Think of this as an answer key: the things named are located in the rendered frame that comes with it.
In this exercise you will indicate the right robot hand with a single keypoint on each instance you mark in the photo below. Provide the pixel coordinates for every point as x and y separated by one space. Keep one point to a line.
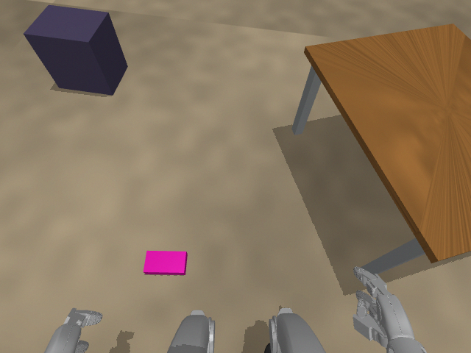
387 318

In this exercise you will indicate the right robot arm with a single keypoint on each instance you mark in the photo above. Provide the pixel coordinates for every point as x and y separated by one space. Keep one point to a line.
405 345

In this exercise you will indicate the left robot hand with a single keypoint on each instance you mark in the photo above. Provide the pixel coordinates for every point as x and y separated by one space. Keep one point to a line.
66 337

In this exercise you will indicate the coffee table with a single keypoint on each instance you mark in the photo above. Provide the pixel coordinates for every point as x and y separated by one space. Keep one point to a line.
406 97

